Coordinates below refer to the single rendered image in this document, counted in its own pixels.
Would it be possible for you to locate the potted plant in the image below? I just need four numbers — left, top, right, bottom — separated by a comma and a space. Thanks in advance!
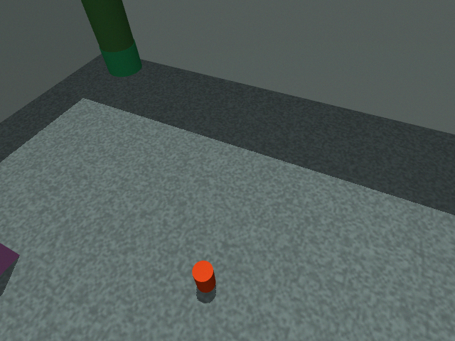
81, 0, 142, 77

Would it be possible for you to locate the can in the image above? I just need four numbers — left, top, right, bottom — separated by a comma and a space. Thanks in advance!
192, 261, 215, 293

